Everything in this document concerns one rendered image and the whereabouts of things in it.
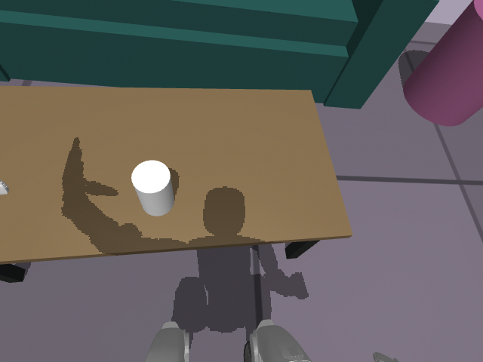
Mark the sofa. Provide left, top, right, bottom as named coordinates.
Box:
left=0, top=0, right=439, bottom=109

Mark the coffee table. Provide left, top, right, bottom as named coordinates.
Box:
left=0, top=86, right=353, bottom=283

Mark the can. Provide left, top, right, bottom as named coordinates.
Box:
left=131, top=160, right=174, bottom=216

